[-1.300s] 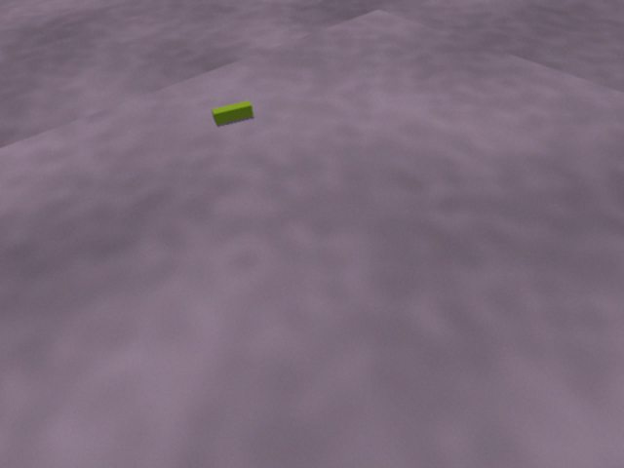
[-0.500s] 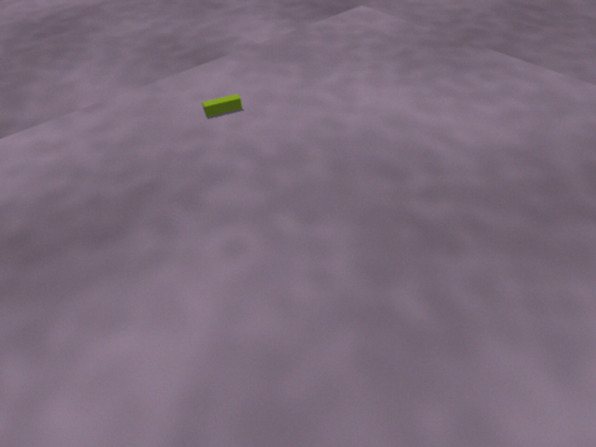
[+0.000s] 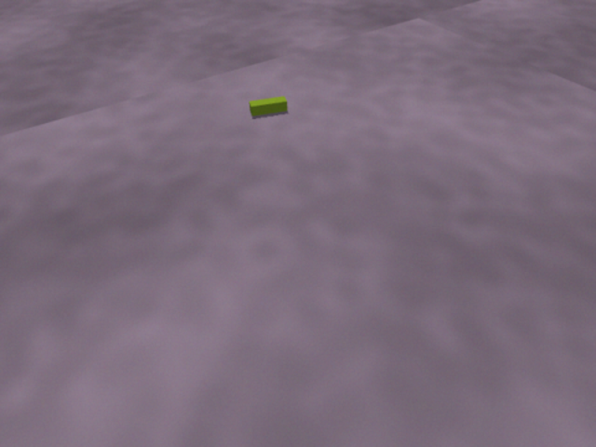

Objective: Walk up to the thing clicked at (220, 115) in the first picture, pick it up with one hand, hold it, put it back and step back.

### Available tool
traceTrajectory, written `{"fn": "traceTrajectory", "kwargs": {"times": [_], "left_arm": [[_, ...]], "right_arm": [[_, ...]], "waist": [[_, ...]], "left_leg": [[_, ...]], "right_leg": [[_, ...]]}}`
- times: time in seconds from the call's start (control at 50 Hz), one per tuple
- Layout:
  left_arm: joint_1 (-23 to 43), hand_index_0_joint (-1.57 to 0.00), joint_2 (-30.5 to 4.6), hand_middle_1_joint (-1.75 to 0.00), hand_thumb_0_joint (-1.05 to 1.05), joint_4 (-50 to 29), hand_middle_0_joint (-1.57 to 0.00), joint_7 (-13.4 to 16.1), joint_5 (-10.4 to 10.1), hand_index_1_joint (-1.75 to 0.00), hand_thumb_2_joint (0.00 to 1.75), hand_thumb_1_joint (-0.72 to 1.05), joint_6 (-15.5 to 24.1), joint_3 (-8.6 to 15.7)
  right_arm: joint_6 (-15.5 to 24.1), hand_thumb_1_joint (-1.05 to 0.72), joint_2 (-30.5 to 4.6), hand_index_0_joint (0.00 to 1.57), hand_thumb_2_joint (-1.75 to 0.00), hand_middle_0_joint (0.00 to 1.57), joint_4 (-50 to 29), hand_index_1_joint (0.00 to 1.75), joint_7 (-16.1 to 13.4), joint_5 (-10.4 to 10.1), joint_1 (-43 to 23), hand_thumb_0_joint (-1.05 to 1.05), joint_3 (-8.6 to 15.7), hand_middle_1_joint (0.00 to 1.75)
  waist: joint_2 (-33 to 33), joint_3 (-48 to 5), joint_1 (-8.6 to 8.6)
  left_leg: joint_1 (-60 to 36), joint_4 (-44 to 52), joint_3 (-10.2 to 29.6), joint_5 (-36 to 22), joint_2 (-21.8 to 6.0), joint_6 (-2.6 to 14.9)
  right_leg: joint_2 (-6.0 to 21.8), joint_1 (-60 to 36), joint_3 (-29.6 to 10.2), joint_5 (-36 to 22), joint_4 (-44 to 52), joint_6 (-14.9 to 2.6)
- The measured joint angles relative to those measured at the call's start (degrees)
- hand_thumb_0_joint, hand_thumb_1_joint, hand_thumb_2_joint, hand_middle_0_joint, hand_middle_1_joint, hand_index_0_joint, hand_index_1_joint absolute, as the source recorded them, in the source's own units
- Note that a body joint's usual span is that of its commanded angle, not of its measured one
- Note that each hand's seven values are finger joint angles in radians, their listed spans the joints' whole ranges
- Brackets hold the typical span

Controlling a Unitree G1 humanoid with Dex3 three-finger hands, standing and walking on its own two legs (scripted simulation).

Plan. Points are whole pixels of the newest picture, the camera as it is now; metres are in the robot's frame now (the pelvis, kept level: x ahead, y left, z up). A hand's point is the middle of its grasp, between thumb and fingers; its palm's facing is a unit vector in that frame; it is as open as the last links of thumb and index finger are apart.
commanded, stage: walk up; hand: left
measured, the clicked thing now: (268, 106) +2.16 +0.29 -0.74
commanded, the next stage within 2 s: none
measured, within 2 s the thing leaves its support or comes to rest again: neither
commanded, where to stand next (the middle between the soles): +1.85 -0.12 m, yaw +14 degrees
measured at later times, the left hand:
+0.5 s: hand (130, 347) +0.32 +0.33 -0.14, palm faces +0.02 -0.95 -0.30, open 7.4 cm
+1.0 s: hand (189, 248) +0.55 +0.28 -0.15, palm faces +0.17 -0.93 -0.33, open 7.4 cm
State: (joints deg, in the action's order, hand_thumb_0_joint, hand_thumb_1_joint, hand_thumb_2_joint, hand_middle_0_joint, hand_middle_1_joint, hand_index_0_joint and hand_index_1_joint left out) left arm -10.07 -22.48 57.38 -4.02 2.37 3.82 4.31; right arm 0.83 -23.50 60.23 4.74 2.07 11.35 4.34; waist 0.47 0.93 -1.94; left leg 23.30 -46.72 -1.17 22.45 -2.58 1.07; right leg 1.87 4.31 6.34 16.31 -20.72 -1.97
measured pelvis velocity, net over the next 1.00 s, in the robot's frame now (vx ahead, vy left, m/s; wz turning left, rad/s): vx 0.56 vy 0.00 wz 0.16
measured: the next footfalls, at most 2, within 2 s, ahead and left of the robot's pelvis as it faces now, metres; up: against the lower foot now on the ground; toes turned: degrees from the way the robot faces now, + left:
left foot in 0.14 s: +0.18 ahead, +0.18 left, +0.00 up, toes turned +9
right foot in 0.62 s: +0.54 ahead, -0.11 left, +0.00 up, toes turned +1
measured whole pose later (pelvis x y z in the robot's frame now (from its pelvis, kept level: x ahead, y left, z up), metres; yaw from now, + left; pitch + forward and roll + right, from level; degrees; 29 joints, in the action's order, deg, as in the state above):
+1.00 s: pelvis +0.56 +0.00 -0.01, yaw +9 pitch -2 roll -2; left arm -17.8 -24.9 52.2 -5.5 1.2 3.8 4.6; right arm 4.4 -24.7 50.2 4.9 1.0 12.0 4.5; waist 0.5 3.0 -3.8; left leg 31.6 -36.5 -3.4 5.6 -6.4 0.2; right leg -0.8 2.2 8.8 21.1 -24.7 -1.7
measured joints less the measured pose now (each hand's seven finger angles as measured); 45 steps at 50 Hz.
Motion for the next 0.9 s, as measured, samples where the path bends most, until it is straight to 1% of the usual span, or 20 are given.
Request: {"fn": "traceTrajectory", "kwargs": {"times": [0.06,0.12,0.14,0.16,0.18,0.2,0.24,0.28,0.38,0.44,0.54,0.6,0.62,0.64,0.66,0.68,0.7,0.74,0.8,0.9], "left_arm": [[-1.71,-0.20,-2.41,-0.30,0.00,-0.09,-0.21,-0.48,0.39,-0.30,0.90,0.90,-0.53,0.61],[-3.09,-0.20,-5.06,-0.30,0.00,0.15,-0.21,-1.02,0.49,-0.30,0.90,0.90,-1.41,1.29],[-3.52,-0.20,-5.67,-0.30,0.00,0.23,-0.21,-1.09,0.51,-0.30,0.90,0.90,-1.75,1.45],[-3.80,-0.20,-6.22,-0.30,0.00,0.32,-0.21,-1.03,0.52,-0.30,0.90,0.90,-2.10,1.60],[-3.82,-0.20,-6.40,-0.30,0.01,0.61,-0.21,-0.78,0.43,-0.30,0.90,0.90,-2.59,1.68],[-3.65,-0.20,-6.28,-0.30,0.01,0.95,-0.21,-0.58,0.22,-0.30,0.90,0.90,-3.11,1.43],[-2.99,-0.20,-6.04,-0.30,0.01,1.14,-0.20,-0.77,-0.38,-0.30,0.90,0.91,-3.41,0.47],[-2.20,-0.20,-5.63,-0.30,0.01,0.66,-0.20,-1.39,-1.06,-0.30,0.90,0.91,-2.93,-0.07],[-0.88,-0.20,-4.40,-0.30,0.01,-1.24,-0.20,-3.44,-1.08,-0.30,0.90,0.91,-2.62,-0.18],[-0.12,-0.20,-3.85,-0.30,0.01,-1.76,-0.21,-4.19,-0.88,-0.30,0.90,0.90,-3.05,-0.10],[1.89,-0.20,-3.61,-0.30,0.01,-2.37,-0.21,-4.54,-0.89,-0.30,0.90,0.90,-3.38,0.13],[3.56,-0.20,-3.41,-0.30,0.01,-2.95,-0.21,-4.25,-1.18,-0.30,0.90,0.90,-3.09,0.40],[4.02,-0.20,-3.32,-0.30,0.01,-3.35,-0.21,-4.08,-1.25,-0.30,0.90,0.90,-2.78,0.60],[4.75,-0.20,-2.57,-0.30,0.01,-3.60,-0.21,-3.58,-1.28,-0.30,0.90,0.90,-2.23,1.04],[5.38,-0.20,-1.70,-0.30,0.01,-4.15,-0.21,-3.08,-1.15,-0.30,0.90,0.90,-1.57,1.36],[5.57,-0.20,-1.07,-0.30,0.01,-4.88,-0.20,-2.67,-1.33,-0.30,0.90,0.90,-0.83,1.32],[5.40,-0.20,-0.37,-0.30,0.00,-5.51,-0.20,-2.35,-1.66,-0.30,0.90,0.90,-0.30,1.05],[4.38,-0.20,1.15,-0.30,0.00,-6.17,-0.21,-1.87,-2.08,-0.30,0.90,0.90,0.15,0.18],[1.18,-0.20,2.03,-0.30,0.00,-6.08,-0.21,-1.34,-1.87,-0.30,0.90,0.90,0.37,-0.73],[-4.27,-0.20,0.55,-0.30,0.00,-5.42,-0.21,-1.28,-1.46,-0.30,0.90,0.90,0.45,-0.59]], "right_arm": [[0.51,-0.91,-1.25,0.20,-0.90,0.20,-1.73,0.30,1.44,-0.21,0.08,0.01,1.00,0.30],[1.21,-0.91,-2.18,0.20,-0.90,0.20,-3.36,0.30,1.84,-0.35,0.74,0.01,1.77,0.30],[1.77,-0.91,-2.76,0.20,-0.90,0.20,-4.00,0.30,1.70,-0.39,1.23,0.01,2.01,0.30],[2.47,-0.91,-3.13,0.20,-0.90,0.20,-4.50,0.30,1.30,-0.29,1.27,0.01,2.38,0.30],[3.14,-0.91,-3.30,0.20,-0.90,0.20,-5.17,0.30,0.65,-0.12,1.19,0.01,2.62,0.30],[3.58,-0.91,-3.23,0.20,-0.90,0.20,-5.83,0.30,0.13,-0.46,1.37,0.01,2.65,0.30],[3.95,-0.91,-2.37,0.20,-0.90,0.20,-6.33,0.30,-0.41,-1.31,2.34,0.00,2.08,0.30],[4.19,-0.91,-1.43,0.20,-0.89,0.20,-6.40,0.30,-0.75,-1.58,3.78,0.00,1.02,0.30],[4.98,-0.91,0.12,0.20,-0.89,0.20,-6.20,0.30,-0.83,-1.83,7.42,0.00,-0.52,0.30],[5.37,-0.90,0.48,0.20,-0.89,0.20,-6.01,0.30,-0.85,-1.92,9.40,0.01,-0.72,0.30],[5.37,-0.90,0.34,0.20,-0.89,0.20,-5.69,0.30,-1.20,-1.81,11.65,0.01,-0.75,0.30],[4.99,-0.90,-0.20,0.21,-0.89,0.20,-5.80,0.30,-1.84,-1.36,12.76,0.01,-0.62,0.30],[4.76,-0.90,-0.51,0.21,-0.89,0.20,-5.82,0.30,-2.09,-1.16,13.05,0.01,-0.54,0.30],[4.38,-0.90,-1.10,0.21,-0.89,0.20,-5.52,0.30,-2.42,-0.96,12.61,0.01,-0.37,0.30],[3.79,-0.90,-1.41,0.20,-0.89,0.20,-5.17,0.30,-2.82,-1.06,11.60,0.01,-0.23,0.30],[3.29,-0.90,-1.34,0.20,-0.89,0.20,-5.07,0.30,-3.14,-1.45,10.50,0.01,-0.29,0.30],[3.09,-0.91,-1.32,0.20,-0.89,0.20,-5.08,0.30,-3.33,-1.66,9.35,0.01,-0.44,0.30],[3.23,-0.91,-1.74,0.20,-0.89,0.20,-5.37,0.30,-3.21,-2.20,7.17,0.01,-0.64,0.30],[3.69,-0.91,-2.10,0.20,-0.89,0.20,-6.99,0.30,-2.38,-1.96,4.55,0.01,-0.59,0.30],[3.74,-0.91,-1.85,0.20,-0.89,0.20,-9.49,0.30,-0.49,-1.10,1.98,0.01,-0.08,0.30]], "waist": [[-0.76,0.15,-0.23],[-2.28,-0.46,-0.49],[-2.58,-0.83,-0.42],[-3.49,-0.71,-0.23],[-4.26,-0.44,0.14],[-4.47,-0.35,0.78],[-5.01,-0.37,1.53],[-5.64,-0.30,1.78],[-5.75,-0.07,2.62],[-4.80,0.03,3.29],[-3.40,0.26,3.84],[-2.35,0.12,4.15],[-1.90,0.07,4.08],[-0.30,0.70,3.57],[1.19,1.73,3.23],[1.37,2.50,2.81],[1.22,3.02,2.43],[1.74,3.72,1.78],[2.36,3.17,0.88],[1.86,1.97,-0.31]], "left_leg": [[2.10,3.98,-0.53,-1.50,-2.29,-0.48],[0.44,10.42,-1.98,-6.60,-3.29,-0.90],[-0.98,12.26,-2.62,-7.70,-3.06,-0.89],[-1.53,11.66,-3.37,-10.68,-2.06,-0.82],[-1.30,9.00,-4.11,-9.54,-1.16,-0.65],[-1.48,7.38,-4.34,-7.70,-0.64,-0.35],[-4.11,8.86,-4.67,-6.20,0.15,0.40],[-7.80,12.75,-4.92,-6.42,0.88,0.71],[-16.08,21.36,-4.38,-6.71,2.02,0.56],[-20.32,24.75,-3.42,-5.64,1.90,0.06],[-26.59,27.79,-2.29,-1.97,0.84,-2.44],[-29.22,26.43,-1.48,2.47,-0.74,-4.38],[-29.34,23.97,-1.22,4.81,-1.57,-4.47],[-28.25,18.51,-1.06,7.28,-3.43,-3.83],[-25.16,9.39,-0.21,7.30,-5.19,-2.28],[-20.92,-0.81,1.60,6.15,-4.65,-1.07],[-16.35,-9.96,2.92,5.28,-3.15,-0.13],[-8.33,-20.66,3.44,0.95,-1.51,1.25],[0.69,-19.76,1.57,-4.17,-2.16,1.67],[9.28,-5.19,-0.81,-8.69,-4.18,-0.68]], "right_leg": [[0.91,-3.28,1.46,1.33,1.42,0.80],[2.62,-4.92,2.34,5.62,-2.05,1.41],[3.44,-4.57,2.44,8.29,-5.37,0.93],[5.07,-2.99,1.73,10.93,-11.32,-0.31],[5.79,0.30,-0.77,13.14,-20.29,-0.98],[4.85,4.13,-3.49,13.45,-29.13,-1.38],[2.97,11.32,-6.19,9.89,-40.58,-1.27],[3.10,17.18,-6.15,5.51,-42.90,-0.35],[5.43,26.55,-5.59,-2.32,-33.62,2.42],[6.40,29.31,-5.81,-6.48,-27.65,3.00],[6.85,29.24,-5.69,-12.03,-17.38,2.20],[5.54,26.00,-4.41,-11.14,-12.56,0.95],[4.67,24.29,-3.71,-10.89,-11.24,0.62],[3.16,23.79,-2.94,-12.09,-12.61,0.94],[2.00,23.65,-1.92,-9.96,-15.41,1.18],[1.82,23.39,-1.64,-7.58,-17.51,1.21],[2.00,22.46,-1.56,-5.93,-18.10,1.05],[1.91,18.56,-0.86,-4.53,-15.93,0.61],[0.83,12.53,0.04,-3.78,-10.77,0.11],[-1.37,4.53,1.44,-1.11,-4.75,-0.69]]}}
